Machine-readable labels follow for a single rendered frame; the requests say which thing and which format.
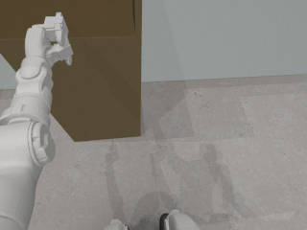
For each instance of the handle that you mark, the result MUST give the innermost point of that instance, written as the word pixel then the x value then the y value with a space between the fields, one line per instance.
pixel 57 18

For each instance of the drawer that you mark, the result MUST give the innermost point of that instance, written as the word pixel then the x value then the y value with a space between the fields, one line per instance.
pixel 83 18

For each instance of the cabinet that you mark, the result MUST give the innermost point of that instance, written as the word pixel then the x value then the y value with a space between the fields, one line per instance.
pixel 98 96

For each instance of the robot left shin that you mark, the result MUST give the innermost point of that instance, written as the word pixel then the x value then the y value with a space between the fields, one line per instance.
pixel 115 221

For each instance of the left robot forearm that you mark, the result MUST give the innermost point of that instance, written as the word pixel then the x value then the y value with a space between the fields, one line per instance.
pixel 32 99

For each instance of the robot shin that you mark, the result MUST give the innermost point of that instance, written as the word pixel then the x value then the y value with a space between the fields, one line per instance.
pixel 174 212
pixel 115 221

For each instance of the left robot upper arm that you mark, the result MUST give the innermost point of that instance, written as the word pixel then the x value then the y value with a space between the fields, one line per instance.
pixel 25 148

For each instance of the robot right shin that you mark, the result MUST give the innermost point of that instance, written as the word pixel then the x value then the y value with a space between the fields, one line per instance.
pixel 174 212

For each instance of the robot left hand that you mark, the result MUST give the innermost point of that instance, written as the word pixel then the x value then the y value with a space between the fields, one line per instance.
pixel 37 43

